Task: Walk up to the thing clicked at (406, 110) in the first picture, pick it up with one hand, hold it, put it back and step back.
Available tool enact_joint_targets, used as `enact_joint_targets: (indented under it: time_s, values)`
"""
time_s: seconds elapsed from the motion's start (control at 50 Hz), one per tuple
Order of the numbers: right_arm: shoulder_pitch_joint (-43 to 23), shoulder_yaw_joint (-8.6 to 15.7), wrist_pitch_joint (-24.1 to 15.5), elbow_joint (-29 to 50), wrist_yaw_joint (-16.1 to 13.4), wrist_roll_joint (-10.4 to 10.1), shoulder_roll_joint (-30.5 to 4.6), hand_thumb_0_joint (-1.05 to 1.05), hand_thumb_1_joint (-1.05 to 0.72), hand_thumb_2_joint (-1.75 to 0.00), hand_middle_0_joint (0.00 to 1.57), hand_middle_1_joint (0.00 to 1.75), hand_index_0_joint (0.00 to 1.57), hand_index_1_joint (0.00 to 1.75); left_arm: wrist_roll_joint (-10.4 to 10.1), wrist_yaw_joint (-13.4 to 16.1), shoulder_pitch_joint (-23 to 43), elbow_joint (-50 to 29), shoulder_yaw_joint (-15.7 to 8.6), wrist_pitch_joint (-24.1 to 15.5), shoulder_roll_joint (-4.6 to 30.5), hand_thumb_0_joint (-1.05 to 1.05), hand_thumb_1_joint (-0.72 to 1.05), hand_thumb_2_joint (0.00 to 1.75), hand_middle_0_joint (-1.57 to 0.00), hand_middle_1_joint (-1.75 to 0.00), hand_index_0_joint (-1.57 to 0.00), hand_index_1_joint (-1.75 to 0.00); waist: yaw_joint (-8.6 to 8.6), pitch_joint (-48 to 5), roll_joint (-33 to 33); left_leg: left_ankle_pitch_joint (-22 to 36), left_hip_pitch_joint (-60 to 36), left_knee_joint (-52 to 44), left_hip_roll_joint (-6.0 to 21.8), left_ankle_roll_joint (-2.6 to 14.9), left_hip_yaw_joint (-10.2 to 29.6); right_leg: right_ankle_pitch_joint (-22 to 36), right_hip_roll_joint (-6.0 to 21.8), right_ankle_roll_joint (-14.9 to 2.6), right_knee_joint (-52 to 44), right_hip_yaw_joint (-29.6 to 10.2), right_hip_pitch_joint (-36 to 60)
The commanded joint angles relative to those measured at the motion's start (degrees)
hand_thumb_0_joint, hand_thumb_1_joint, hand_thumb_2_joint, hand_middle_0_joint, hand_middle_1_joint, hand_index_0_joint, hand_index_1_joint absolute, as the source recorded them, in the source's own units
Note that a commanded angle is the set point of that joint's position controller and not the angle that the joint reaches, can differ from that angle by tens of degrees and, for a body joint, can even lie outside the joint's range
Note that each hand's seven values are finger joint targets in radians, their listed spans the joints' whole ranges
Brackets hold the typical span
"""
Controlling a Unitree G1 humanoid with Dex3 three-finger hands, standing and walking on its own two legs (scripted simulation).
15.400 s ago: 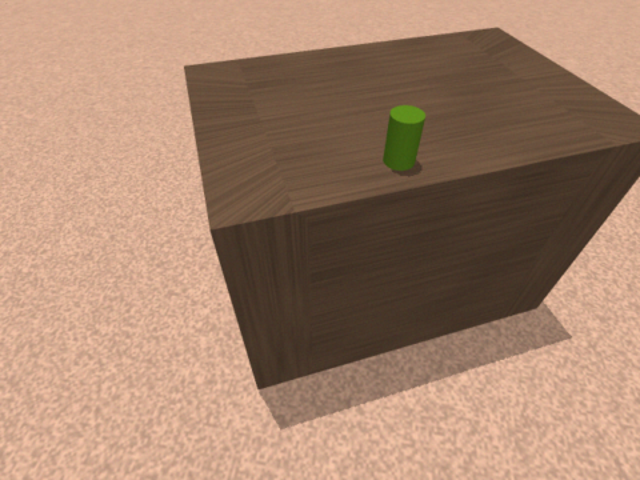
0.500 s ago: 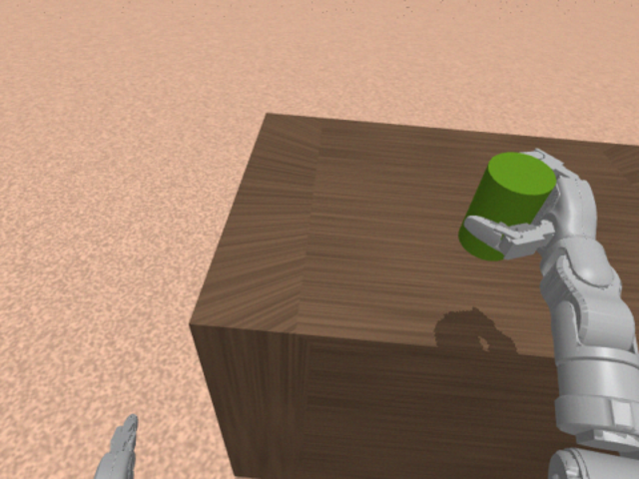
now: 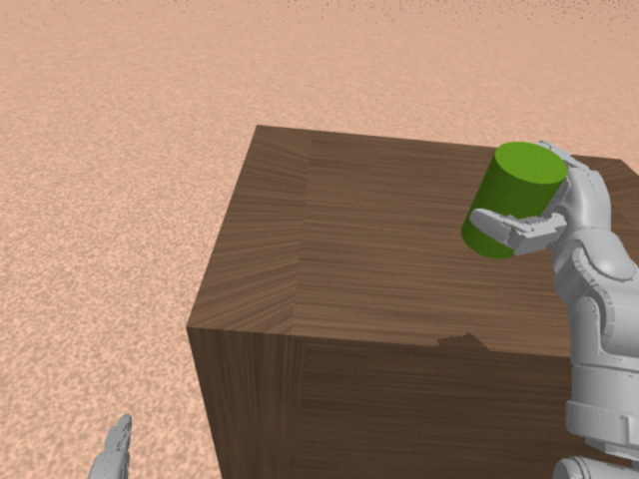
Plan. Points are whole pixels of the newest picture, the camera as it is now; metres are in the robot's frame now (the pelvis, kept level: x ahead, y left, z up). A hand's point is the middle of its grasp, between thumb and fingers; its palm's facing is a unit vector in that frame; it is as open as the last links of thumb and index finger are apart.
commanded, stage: lift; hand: right
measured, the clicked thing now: (508, 203) +0.36 -0.17 +0.25
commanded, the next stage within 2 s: hold in 0.20 s
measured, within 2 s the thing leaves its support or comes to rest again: neither
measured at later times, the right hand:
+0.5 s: hand (528, 191) +0.34 -0.18 +0.27, palm faces +0.14 +0.99 -0.03, open 10.0 cm
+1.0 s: hand (519, 190) +0.34 -0.17 +0.27, palm faces +0.13 +0.99 -0.01, open 10.0 cm
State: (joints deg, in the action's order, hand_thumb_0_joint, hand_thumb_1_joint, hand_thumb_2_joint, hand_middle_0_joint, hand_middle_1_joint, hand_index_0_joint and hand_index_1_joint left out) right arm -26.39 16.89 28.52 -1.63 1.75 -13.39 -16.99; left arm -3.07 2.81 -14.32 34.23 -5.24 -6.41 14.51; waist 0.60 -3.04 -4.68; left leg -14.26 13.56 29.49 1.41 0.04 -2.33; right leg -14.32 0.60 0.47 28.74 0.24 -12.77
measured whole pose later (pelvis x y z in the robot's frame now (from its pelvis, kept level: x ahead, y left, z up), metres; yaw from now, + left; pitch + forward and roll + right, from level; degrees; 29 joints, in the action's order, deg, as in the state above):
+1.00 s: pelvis +0.00 +0.00 +0.00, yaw +0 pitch -2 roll +0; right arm -27.2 17.7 40.3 6.9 0.7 -15.0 -16.3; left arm -3.4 1.8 -13.0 38.1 -4.5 -9.0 14.9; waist 0.9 -4.0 -5.2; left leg -14.2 12.4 29.0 1.6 0.0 -2.8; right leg -14.1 0.4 0.5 28.2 -0.2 -11.8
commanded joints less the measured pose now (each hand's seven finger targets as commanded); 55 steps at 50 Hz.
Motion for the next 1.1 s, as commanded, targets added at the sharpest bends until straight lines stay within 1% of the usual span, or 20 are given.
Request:
enact_joint_targets:
  time_s: [0.0,0.06,0.1,0.16,0.18,0.28,0.32,0.38,0.42,0.46,0.52,0.58,0.62,0.64,0.7,0.74,0.8,0.88,1.0,1.08]
  values:
    - [-24.46,3.65,-2.2,12.31,-0.28,-0.47,-11.5,0.0,-0.16,-1.27,1.26,1.41,1.3,1.41,0.06,0.33,9.14,-10.23,-1.73,-4.12,6.33,0.0,-0.54,0.05,-0.04,-0.04,-0.03,-0.04,0.48,-11.6,6.48,7.56,-1.96,-5.32,-0.82,-0.16,-1.23,7.19,-1.14,-1.98,-3.69,0.38,5.17]
    - [-25.5,3.98,-1.25,13.01,-0.3,-0.29,-12.05,0.0,-0.16,-1.27,1.25,1.4,1.29,1.4,0.24,0.38,9.33,-9.93,-2.63,-4.24,7.76,0.0,-0.54,0.05,-0.04,-0.04,-0.04,-0.04,0.28,-12.93,6.02,9.48,-2.68,-5.22,-0.54,-0.31,-1.08,8.97,-1.49,-1.91,-3.32,0.49,5.98]
    - [-25.43,3.78,-0.39,13.77,-0.3,-0.13,-12.07,0.0,-0.18,-1.28,1.26,1.41,1.3,1.41,0.18,-0.03,8.27,-7.75,-0.83,-4.1,5.67,0.0,-0.54,0.05,-0.04,-0.04,-0.04,-0.05,0.9,-11.58,4.01,9.17,-2.57,-5.11,-0.51,-0.11,-1.14,8.74,-1.62,-1.76,-3.55,0.49,5.01]
    - [-25.21,4.11,0.22,14.14,-0.34,-0.18,-12.22,0.0,-0.15,-1.27,1.25,1.4,1.29,1.4,0.1,-0.1,9.07,-9.49,-1.91,-4.29,6.7,0.0,-0.54,0.05,-0.04,-0.04,-0.04,-0.04,0.42,-11.48,5.23,8.28,-2.61,-5.64,-0.53,-0.2,-1.15,7.83,-1.59,-1.88,-3.84,0.5,5.05]
    - [-25.73,3.81,0.5,14.91,-0.29,-0.2,-12.04,0.0,-0.16,-1.28,1.26,1.41,1.3,1.41,0.16,-0.35,8.58,-9.35,-0.79,-4.3,5.79,0.0,-0.54,0.05,-0.04,-0.04,-0.04,-0.05,0.39,-11.77,5.49,8.76,-2.79,-5.58,-0.52,-0.27,-1.15,8.21,-1.66,-1.92,-3.63,0.5,5.04]
    - [-25.88,4.06,1.5,16.57,-0.32,-0.46,-12.29,0.0,-0.15,-1.28,1.24,1.4,1.29,1.4,0.05,-0.63,8.05,-8.65,-1.3,-4.41,6.23,0.0,-0.54,0.05,-0.04,-0.05,-0.04,-0.05,0.19,-11.28,5.08,7.96,-1.8,-5.55,-0.82,-0.03,-1.36,7.68,-1.45,-1.8,-4.12,0.32,5.5]
    - [-26.81,4.59,1.69,18.41,-0.42,-0.68,-13.03,0.0,-0.15,-1.27,1.24,1.39,1.28,1.39,0.04,-0.5,8.27,-8.99,-3.66,-4.79,8.41,0.0,-0.54,0.05,-0.04,-0.05,-0.04,-0.05,0.01,-11.26,4.53,6.21,-1.67,-5.63,-0.92,0.11,-1.52,6.15,-1.28,-1.67,-4.48,0.2,5.36]
    - [-25.1,3.9,2.56,17.34,-0.08,-0.87,-11.91,0.0,-0.15,-1.26,1.23,1.38,1.27,1.38,-0.28,-0.96,8.01,-7.31,-1.9,-4.93,6.44,0.0,-0.55,0.05,-0.04,-0.05,-0.04,-0.05,0.31,-10.42,3.72,5.86,-1.21,-5.56,-1.05,0.31,-1.61,6.14,-1.1,-1.57,-4.72,0.02,5.23]
    - [-25.74,4.35,3.02,18.15,-0.18,-1.09,-12.29,0.0,-0.14,-1.25,1.23,1.38,1.27,1.38,-0.13,-0.73,9.03,-8.07,-3.47,-5.27,8.35,0.0,-0.54,0.05,-0.04,-0.05,-0.04,-0.05,0.11,-11.12,4.64,5.23,-1.33,-5.67,-1.21,0.33,-1.76,5.71,-0.93,-1.56,-4.75,-0.28,5.6]
    - [-25.97,3.96,3.85,18.67,-0.05,-1.35,-11.68,0.0,-0.15,-1.26,1.23,1.38,1.28,1.38,-0.22,-0.82,9.96,-8.95,-3.07,-5.61,8.11,0.0,-0.54,0.05,-0.04,-0.05,-0.04,-0.05,0.42,-11.63,5.49,6.33,-1.97,-5.55,-1.16,0.18,-2.0,6.77,-0.99,-1.63,-4.55,-0.41,5.54]
    - [-25.1,3.58,4.89,18.05,0.31,-1.31,-11.36,0.0,-0.14,-1.26,1.24,1.39,1.28,1.39,-0.31,-0.92,10.2,-6.4,-0.8,-5.57,5.87,0.0,-0.54,0.05,-0.04,-0.04,-0.04,-0.05,1.03,-10.82,4.37,6.14,-1.57,-5.52,-1.13,0.3,-1.8,6.85,-1.09,-1.59,-4.63,-0.36,5.42]
    - [-25.7,4.61,5.63,18.9,0.16,-1.42,-12.54,0.0,-0.12,-1.27,1.23,1.39,1.28,1.39,-0.13,-0.75,10.49,-7.13,-2.98,-5.97,8.53,0.0,-0.54,0.05,-0.04,-0.04,-0.04,-0.05,0.72,-11.57,4.72,6.06,-2.14,-5.47,-1.32,0.39,-2.11,6.97,-0.81,-1.33,-4.94,-0.72,5.61]
    - [-25.26,4.18,6.26,19.06,0.24,-1.55,-11.79,0.0,-0.15,-1.28,1.25,1.4,1.29,1.4,-0.32,-1.09,10.24,-5.42,-0.92,-5.82,6.21,0.0,-0.55,0.05,-0.04,-0.05,-0.04,-0.05,1.42,-11.0,4.27,6.42,-2.18,-5.74,-0.94,0.28,-1.75,7.14,-1.35,-1.51,-4.61,-0.23,4.88]
    - [-25.45,3.15,6.62,19.75,0.24,-1.73,-10.72,0.0,-0.14,-1.29,1.25,1.42,1.3,1.42,-0.42,-0.88,10.27,-5.61,-1.9,-5.91,7.04,0.0,-0.55,0.05,-0.04,-0.05,-0.04,-0.05,0.58,-10.68,4.23,6.49,-1.7,-5.74,-1.04,0.28,-1.63,7.13,-1.25,-1.5,-4.65,-0.15,5.51]
    - [-26.15,4.75,7.35,19.73,-0.2,-1.73,-12.55,0.0,-0.15,-1.29,1.25,1.41,1.29,1.41,-0.17,-0.77,9.63,-6.21,-2.3,-6.08,7.85,0.0,-0.55,0.05,-0.04,-0.04,-0.04,-0.05,0.2,-11.43,5.23,6.73,-1.82,-6.11,-0.87,0.03,-1.55,6.95,-1.61,-1.8,-4.41,-0.01,5.65]
    - [-25.39,4.3,7.86,18.39,-0.45,-1.79,-11.36,0.0,-0.14,-1.29,1.25,1.41,1.3,1.41,-0.24,-0.83,9.19,-5.19,-1.51,-6.07,6.72,0.0,-0.54,0.05,-0.04,-0.05,-0.04,-0.05,0.22,-10.56,6.3,6.62,-1.83,-6.32,-0.77,-0.17,-1.45,6.59,-1.67,-1.98,-4.33,0.1,5.44]
    - [-25.73,4.98,7.91,19.09,-0.86,-1.85,-12.04,0.0,-0.13,-1.3,1.26,1.43,1.31,1.43,-0.24,-0.75,9.54,-6.05,-2.28,-6.07,7.53,0.0,-0.54,0.05,-0.04,-0.05,-0.04,-0.05,0.35,-9.94,6.65,5.73,-1.34,-6.29,-0.9,-0.18,-1.49,5.86,-1.63,-1.88,-4.37,0.1,4.87]
    - [-25.47,4.94,7.81,20.7,-1.13,-1.73,-11.73,0.0,-0.11,-1.3,1.25,1.43,1.3,1.43,-0.13,-0.87,9.38,-5.3,-1.19,-6.06,6.26,0.0,-0.54,0.05,-0.04,-0.05,-0.04,-0.05,0.87,-9.93,5.33,5.13,-1.76,-6.55,-0.4,-0.31,-1.13,5.21,-2.08,-2.01,-4.21,0.41,4.3]
    - [-24.55,4.94,7.2,20.39,-1.34,-1.11,-11.82,0.0,-0.11,-1.32,1.27,1.44,1.32,1.44,-0.06,-0.83,10.33,-6.95,-1.55,-5.94,7.37,0.0,-0.54,0.05,-0.04,-0.05,-0.04,-0.05,0.99,-13.26,5.89,10.93,-3.45,-5.11,-0.49,-0.17,-1.25,10.92,-1.89,-1.8,-3.25,0.09,5.91]
    - [-23.43,4.86,6.49,22.24,-1.39,-1.31,-11.46,0.0,-0.08,-1.3,1.25,1.43,1.3,1.43,-0.23,-0.69,10.99,-7.26,-1.25,-6.06,6.76,0.0,-0.54,0.05,-0.04,-0.05,-0.04,-0.05,1.51,-12.1,4.73,9.03,-3.18,-4.87,-0.94,0.33,-1.77,10.15,-1.27,-1.45,-3.92,-0.35,6.02]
